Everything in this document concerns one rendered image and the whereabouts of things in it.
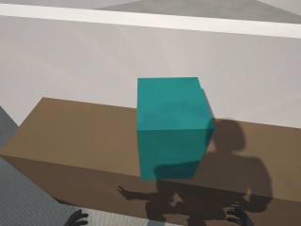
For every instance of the carton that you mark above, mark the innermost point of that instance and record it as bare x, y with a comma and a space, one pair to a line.
173, 127

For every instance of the pedestal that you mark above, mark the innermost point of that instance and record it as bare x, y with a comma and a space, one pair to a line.
86, 155

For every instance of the left robot hand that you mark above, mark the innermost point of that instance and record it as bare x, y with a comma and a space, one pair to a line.
75, 216

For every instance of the right robot hand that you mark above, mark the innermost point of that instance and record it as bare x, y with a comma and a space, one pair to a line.
243, 220

